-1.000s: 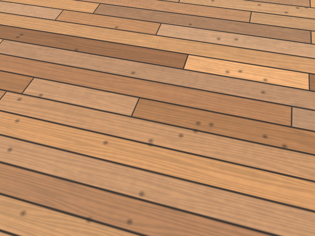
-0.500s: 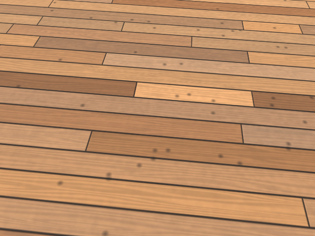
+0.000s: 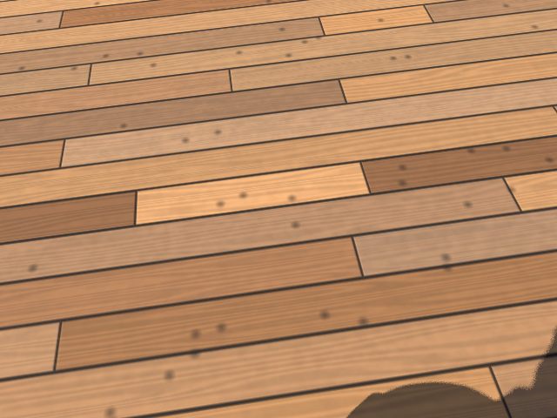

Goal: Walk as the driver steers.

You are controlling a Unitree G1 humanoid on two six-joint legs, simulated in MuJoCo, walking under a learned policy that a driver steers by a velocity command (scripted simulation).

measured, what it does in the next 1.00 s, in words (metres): walks ahead, turning left: left foot, then right foot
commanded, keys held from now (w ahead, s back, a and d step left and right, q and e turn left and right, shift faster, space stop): w+q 1.00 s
